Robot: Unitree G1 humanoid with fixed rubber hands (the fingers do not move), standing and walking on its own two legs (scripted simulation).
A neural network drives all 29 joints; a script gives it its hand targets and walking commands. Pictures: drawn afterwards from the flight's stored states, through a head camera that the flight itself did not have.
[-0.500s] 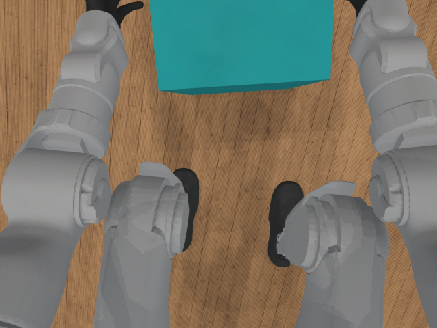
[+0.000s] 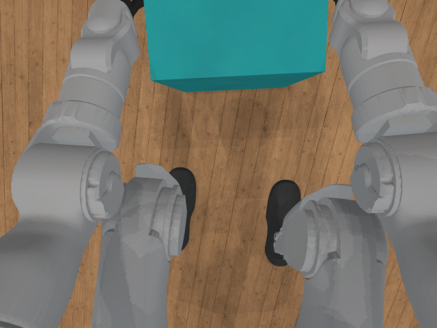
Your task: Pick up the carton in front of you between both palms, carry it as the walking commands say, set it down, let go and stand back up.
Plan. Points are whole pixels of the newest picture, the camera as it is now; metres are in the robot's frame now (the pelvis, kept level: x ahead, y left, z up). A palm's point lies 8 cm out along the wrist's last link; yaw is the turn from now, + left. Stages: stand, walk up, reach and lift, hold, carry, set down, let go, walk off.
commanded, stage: reach and lift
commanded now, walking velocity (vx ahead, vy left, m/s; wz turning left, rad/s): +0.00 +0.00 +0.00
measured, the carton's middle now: (233, 19) +0.54 +0.03 -0.23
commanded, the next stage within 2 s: none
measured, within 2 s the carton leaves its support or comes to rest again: leaves its support in 0.06 s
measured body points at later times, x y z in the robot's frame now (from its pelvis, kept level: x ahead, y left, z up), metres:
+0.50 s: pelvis +0.00 +0.01 +0.08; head +0.26 +0.00 +0.45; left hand +0.50 +0.16 +0.02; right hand +0.52 -0.14 +0.02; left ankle +0.12 +0.13 -0.33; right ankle +0.11 -0.12 -0.33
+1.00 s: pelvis +0.03 +0.01 +0.20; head +0.22 +0.01 +0.61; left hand +0.47 +0.17 +0.16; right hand +0.49 -0.13 +0.16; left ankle +0.12 +0.13 -0.33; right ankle +0.11 -0.12 -0.33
